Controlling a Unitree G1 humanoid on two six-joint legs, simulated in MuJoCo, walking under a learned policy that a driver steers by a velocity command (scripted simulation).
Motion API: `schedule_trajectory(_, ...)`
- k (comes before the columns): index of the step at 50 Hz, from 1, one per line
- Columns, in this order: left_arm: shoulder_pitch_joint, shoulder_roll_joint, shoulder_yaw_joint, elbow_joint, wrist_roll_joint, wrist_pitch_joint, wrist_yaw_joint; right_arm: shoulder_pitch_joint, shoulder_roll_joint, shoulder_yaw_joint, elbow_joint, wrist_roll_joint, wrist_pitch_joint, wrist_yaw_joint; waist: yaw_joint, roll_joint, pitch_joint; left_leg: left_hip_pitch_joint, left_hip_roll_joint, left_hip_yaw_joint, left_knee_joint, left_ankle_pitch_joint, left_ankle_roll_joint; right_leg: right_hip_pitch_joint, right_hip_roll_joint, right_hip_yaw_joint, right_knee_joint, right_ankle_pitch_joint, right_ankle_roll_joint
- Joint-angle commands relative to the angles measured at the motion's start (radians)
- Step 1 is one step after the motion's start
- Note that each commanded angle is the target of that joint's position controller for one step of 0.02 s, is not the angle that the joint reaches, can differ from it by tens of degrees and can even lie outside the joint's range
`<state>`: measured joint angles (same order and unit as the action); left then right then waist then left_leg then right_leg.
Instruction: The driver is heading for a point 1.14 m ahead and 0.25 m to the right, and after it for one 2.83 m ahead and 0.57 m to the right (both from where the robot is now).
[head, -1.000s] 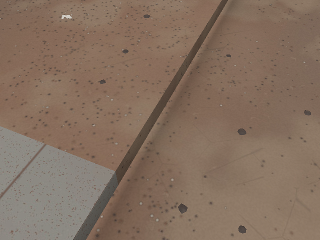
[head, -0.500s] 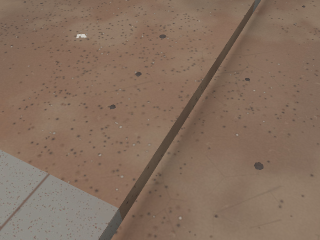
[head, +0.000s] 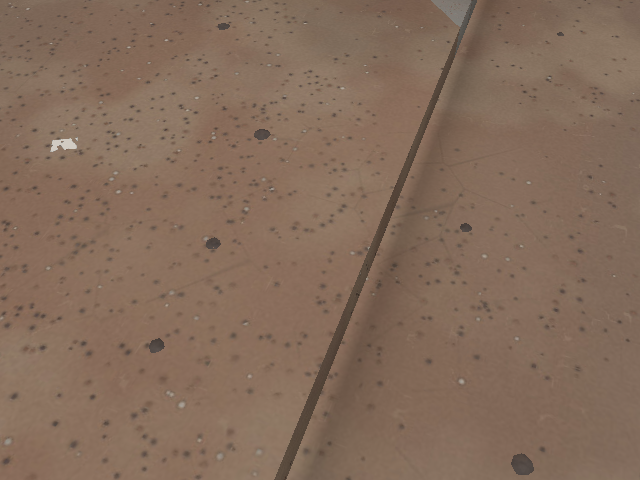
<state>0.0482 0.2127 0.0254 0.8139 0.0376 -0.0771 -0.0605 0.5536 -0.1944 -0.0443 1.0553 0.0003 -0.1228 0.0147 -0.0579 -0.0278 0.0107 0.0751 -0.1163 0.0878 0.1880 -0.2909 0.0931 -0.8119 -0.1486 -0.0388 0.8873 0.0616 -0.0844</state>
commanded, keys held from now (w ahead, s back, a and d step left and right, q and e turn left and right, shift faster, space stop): w+shift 0.62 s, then w+e+shift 0.38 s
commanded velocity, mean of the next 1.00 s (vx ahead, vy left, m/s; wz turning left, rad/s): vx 1.00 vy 0.00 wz -0.19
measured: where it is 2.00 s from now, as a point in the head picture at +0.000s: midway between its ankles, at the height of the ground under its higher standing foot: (387, 55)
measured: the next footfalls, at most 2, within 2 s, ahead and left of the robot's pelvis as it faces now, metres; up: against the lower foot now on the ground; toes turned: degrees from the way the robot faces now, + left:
right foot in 0.18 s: +0.38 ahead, -0.08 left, +0.00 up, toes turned -4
left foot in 0.60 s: +0.78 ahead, +0.07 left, +0.12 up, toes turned +5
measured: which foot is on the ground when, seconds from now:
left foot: down 0.00-0.18, up 0.20-0.58, down 0.60-1.00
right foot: up 0.00-0.16, down 0.18-0.62, up 0.64-1.00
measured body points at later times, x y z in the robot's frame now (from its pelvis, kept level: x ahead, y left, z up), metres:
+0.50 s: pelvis +0.47 -0.03 +0.00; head +0.48 -0.03 +0.45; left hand +0.34 +0.19 -0.14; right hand +0.72 -0.19 -0.06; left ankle +0.62 +0.09 -0.51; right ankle +0.34 -0.08 -0.74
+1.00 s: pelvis +0.97 -0.03 +0.09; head +1.01 -0.03 +0.54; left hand +1.23 +0.15 +0.01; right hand +0.86 -0.28 -0.03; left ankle +0.74 +0.06 -0.61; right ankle +1.18 -0.13 -0.59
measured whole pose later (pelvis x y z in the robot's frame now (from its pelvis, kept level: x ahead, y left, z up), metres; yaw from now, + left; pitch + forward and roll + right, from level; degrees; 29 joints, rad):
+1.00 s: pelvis +0.97 -0.03 +0.09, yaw -12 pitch +2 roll +1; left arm 0.05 0.26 0.05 0.68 0.01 -0.05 -0.08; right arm 0.47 -0.23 -0.04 0.95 -0.02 -0.13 -0.03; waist -0.06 -0.03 0.05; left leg 0.24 -0.03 0.30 0.24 -0.46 0.00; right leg -0.71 0.02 -0.16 0.61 0.06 -0.14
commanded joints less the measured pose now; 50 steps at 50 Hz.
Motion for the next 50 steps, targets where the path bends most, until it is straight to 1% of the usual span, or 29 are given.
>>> schedule_trajectory(1, -0.14, 0.008, -0.017, -0.084, -0.022, -0.011, -0.012, -0.015, -0.115, -0.005, -0.07, 0.016, -0.032, -0.009, 0.022, 0.046, 0.168, -0.261, 0.238, -0.088, -0.213, 0.602, 0.041, 0.241, 0.072, -0.096, -0.24, 0.172, -0.018)
schedule_trajectory(5, -0.113, 0.077, -0.001, -0.085, -0.015, -0.011, 0.014, -0.001, -0.189, -0.013, -0.066, -0.013, -0.016, -0.028, 0.061, 0.129, 0.05, 0.086, 0.286, -0.047, -0.007, 1.26, 0.005, 0.322, 0.197, -0.136, -0.347, 0.028, -0.062)
schedule_trajectory(7, 0.151, 0.142, 0.029, -0.017, -0.018, -0.013, 0.038, -0.034, -0.23, -0.027, -0.065, -0.04, 0.011, -0.046, 0.195, 0.181, -0.102, 0.129, 0.321, -0.054, 0.35, 1.406, 0.01, 0.56, 0.229, -0.09, -0.37, -0.091, -0.097)
schedule_trajectory(8, 0.348, 0.168, 0.047, 0.048, -0.01, -0.01, 0.051, -0.085, -0.233, -0.033, -0.076, -0.04, 0.023, -0.05, 0.293, 0.169, -0.176, 0.047, 0.293, -0.029, 0.621, 1.271, 0.019, 0.758, 0.202, -0.077, -0.439, -0.086, -0.112)
schedule_trajectory(9, 0.484, 0.236, 0.071, 0.071, 0.013, -0.005, 0.065, -0.088, -0.157, -0.02, -0.101, -0.036, 0.021, -0.041, 0.303, 0.094, -0.268, -0.203, 0.212, -0.037, 0.983, 0.784, 0.034, 1.005, 0.027, 0.102, -0.331, -0.271, -0.134)
schedule_trajectory(10, 0.454, 0.291, 0.091, 0.077, 0.025, -0.004, 0.054, 0.069, -0.002, 0.012, -0.138, 0.045, 0.005, -0.01, 0.145, -0.309, -0.419, -0.667, 0.015, -0.107, 1.442, -0.16, -0.025, 1.334, -0.268, 0.702, -0.46, -0.305, -0.31)
schedule_trajectory(11, 0.397, 0.226, 0.093, 0.071, 0.013, 0.005, 0.036, -0.026, -0.101, -0.002, -0.144, 0.037, -0.003, -0.024, 0.171, -0.089, -0.39, -0.778, 0.082, -0.177, 1.503, -0.076, 0.024, 1.273, -0.201, 0.713, -0.567, -0.465, -0.283)
schedule_trajectory(13, 0.315, 0.089, 0.058, 0.099, 0.019, -0.012, 0.03, -0.207, -0.074, 0.007, -0.201, 0.011, -0.006, -0.027, 0.126, 0.084, -0.119, -0.846, 0.147, -0.146, 1.485, -0.009, 0.047, 0.966, -0.135, 0.475, -0.634, -0.355, -0.209)
schedule_trajectory(16, 0.333, 0.04, 0.032, 0.162, -0.012, -0.041, 0.04, -0.259, 0.013, 0.031, -0.251, -0.037, 0.044, 0.003, 0.033, 0.046, 0.004, -0.858, 0.192, -0.147, 1.538, -0.017, 0.043, 0.661, -0.046, 0.318, -0.693, -0.379, -0.152)
schedule_trajectory(19, 0.443, 0.033, 0.01, 0.229, -0.018, -0.059, 0.029, -0.452, 0.102, 0.077, -0.371, -0.031, 0.07, -0.014, 0.022, -0.014, 0.082, -1.263, 0.176, -0.12, 1.984, -0.156, 0.059, 0.588, -0.087, 0.315, -0.686, -0.435, -0.171)
schedule_trajectory(22, 0.404, 0.048, -0.02, 0.226, -0.03, -0.063, 0.036, -0.649, 0.074, 0.11, -0.507, -0.023, 0.06, -0.029, -0.036, 0.065, 0.174, -1.309, 0.22, -0.107, 1.717, -0.096, 0.053, 0.413, -0.01, 0.174, -0.783, -0.453, -0.079)
schedule_trajectory(24, 0.443, 0.069, -0.028, 0.212, -0.062, -0.06, 0.055, -0.7, -0.002, 0.109, -0.519, -0.022, 0.063, -0.011, 0.018, 0.083, 0.178, -1.009, 0.215, 0.033, 1.299, 0.027, 0.013, 0.32, 0.056, 0.088, -0.946, -0.104, -0.087)
schedule_trajectory(25, 0.444, 0.074, -0.028, 0.199, -0.064, -0.059, 0.058, -0.643, -0.006, 0.103, -0.494, -0.027, 0.07, -0.006, 0.018, 0.089, 0.134, -0.846, 0.201, 0.073, 1.217, 0.095, 0.02, 0.341, 0.063, 0.046, -0.932, 0.184, -0.091)
schedule_trajectory(27, 0.478, 0.177, -0.007, 0.19, -0.073, -0.062, 0.065, -0.594, 0.021, 0.114, -0.467, -0.021, 0.072, 0.004, 0.015, 0.005, -0.001, -0.67, 0.128, 0.15, 1.042, 0.072, 0.054, 0.571, 0.023, -0.017, -0.814, 0.925, -0.087)
schedule_trajectory(28, 0.494, 0.225, 0.01, 0.188, -0.058, -0.062, 0.072, -0.556, 0.003, 0.107, -0.455, -0.021, 0.072, 0.002, -0.003, -0.088, -0.056, -0.637, 0.082, 0.162, 0.997, -0.017, 0.056, 0.719, -0.025, -0.015, -0.709, 1.246, -0.085)
schedule_trajectory(29, 0.501, 0.25, 0.024, 0.189, -0.018, -0.053, 0.076, -0.474, -0.043, 0.086, -0.435, -0.014, 0.071, -0.004, -0.06, -0.149, -0.132, -0.584, 0.035, 0.148, 0.951, -0.169, 0.08, 0.846, -0.072, -0.006, -0.513, 1.457, -0.083)
schedule_trajectory(30, 0.5, 0.247, 0.036, 0.185, 0.007, -0.04, 0.078, -0.328, -0.085, 0.062, -0.396, -0.002, 0.066, -0.013, -0.128, -0.193, -0.215, -0.476, 0.005, 0.085, 0.863, -0.243, 0.121, 0.895, -0.1, 0.01, -0.24, 1.543, -0.083)
schedule_trajectory(31, 0.42, 0.229, 0.044, 0.141, -0.005, -0.043, 0.078, -0.122, -0.163, 0.028, -0.332, -0.02, 0.058, -0.018, -0.231, -0.126, -0.304, -0.258, 0.107, -0.127, 0.76, -0.287, 0.192, 0.754, -0.055, -0.002, 0.128, 1.334, -0.08)
schedule_trajectory(32, 0.416, 0.083, 0.03, 0.076, -0.055, -0.056, 0.043, -0.054, -0.271, -0.018, -0.272, -0.035, 0.052, -0.016, -0.166, 0.187, -0.363, -0.021, 0.359, -0.754, 0.437, -0.577, 0.315, 0.339, 0.211, 0.053, 0.597, 0.208, -0.023)
schedule_trajectory(33, 0.366, 0.097, 0.038, 0.028, -0.021, -0.078, 0.025, -0.172, -0.244, -0.026, -0.261, -0.015, 0.054, -0.006, -0.082, 0.184, -0.271, -0.059, 0.415, -1.054, 0.16, -0.616, 0.262, 0.121, 0.233, 0.183, 0.732, -0.182, -0.053)
schedule_trajectory(35, 0.265, 0.042, 0.03, -0.034, -0.023, -0.068, 0.026, -0.248, -0.108, -0.01, -0.203, -0.023, 0.033, 0.003, -0.007, -0.065, -0.005, -0.282, 0.442, -0.777, 0.204, -0.452, 0.166, 0.016, 0.13, 0.174, 0.707, -0.171, -0.075)
schedule_trajectory(36, 0.242, 0.02, 0.029, -0.053, -0.029, -0.047, 0.029, -0.258, -0.028, 0.007, -0.172, -0.04, 0.022, -0.003, 0.035, -0.109, 0.063, -0.394, 0.412, -0.601, 0.209, -0.329, 0.111, 0.049, 0.092, 0.182, 0.607, -0.169, -0.07)
schedule_trajectory(38, 0.288, -0.004, 0.025, -0.065, -0.033, 0.0, 0.021, -0.275, 0.016, 0.015, -0.132, -0.046, -0.011, -0.011, 0.103, 0.007, 0.089, -0.469, 0.356, -0.35, 0.162, -0.142, 0.043, 0.109, 0.068, 0.195, 0.475, -0.195, -0.03)
schedule_trajectory(42, 0.157, 0.024, 0.033, -0.137, -0.013, 0.029, 0.022, -0.27, -0.045, 0.0, -0.108, -0.029, -0.049, -0.016, 0.117, 0.102, 0.129, -0.441, 0.263, -0.013, 0.058, 0.278, 0.003, 0.135, 0.081, 0.068, 0.177, -0.047, -0.017)
schedule_trajectory(44, 0.07, 0.046, 0.037, -0.165, -0.016, 0.022, 0.015, -0.229, -0.086, -0.007, -0.122, -0.015, -0.061, -0.025, 0.084, 0.056, 0.108, -0.312, 0.216, 0.085, -0.009, 0.372, -0.007, 0.131, 0.109, -0.039, 0.042, 0.023, -0.033)
schedule_trajectory(45, 0.027, 0.043, 0.027, -0.18, -0.028, 0.023, -0.003, -0.225, -0.131, -0.016, -0.153, -0.016, -0.055, -0.027, 0.057, 0.05, 0.082, -0.299, 0.186, 0.135, -0.074, 0.335, -0.003, 0.229, 0.138, -0.107, -0.099, 0.05, -0.027)
schedule_trajectory(47, -0.034, 0.04, 0.021, -0.185, -0.03, 0.016, -0.024, -0.131, -0.122, -0.011, -0.152, -0.015, -0.037, -0.04, 0.022, 0.051, 0.112, -0.149, 0.209, 0.182, -0.079, 0.632, -0.02, 0.25, 0.173, -0.17, -0.245, 0.058, -0.052)
schedule_trajectory(48, -0.046, 0.055, 0.024, -0.191, -0.027, 0.018, -0.029, -0.085, -0.168, -0.019, -0.156, -0.011, -0.024, -0.054, 0.021, 0.069, 0.09, -0.048, 0.243, 0.191, -0.052, 0.855, -0.034, 0.283, 0.212, -0.19, -0.332, 0.048, -0.05)
schedule_trajectory(50, 0.181, 0.149, 0.059, -0.134, -0.034, 0.016, -0.021, -0.136, -0.263, -0.041, -0.195, -0.027, 0.008, -0.073, 0.171, 0.153, -0.056, 0.037, 0.304, 0.193, 0.231, 1.349, -0.067, 0.49, 0.284, -0.188, -0.289, -0.019, -0.09)
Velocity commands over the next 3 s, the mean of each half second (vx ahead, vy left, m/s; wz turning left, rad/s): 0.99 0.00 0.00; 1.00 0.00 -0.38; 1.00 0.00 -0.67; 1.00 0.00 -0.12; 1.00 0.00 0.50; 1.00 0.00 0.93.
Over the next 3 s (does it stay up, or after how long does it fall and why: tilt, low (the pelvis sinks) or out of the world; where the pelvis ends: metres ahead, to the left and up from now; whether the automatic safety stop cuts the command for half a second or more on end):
stays up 2.73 -0.70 0.12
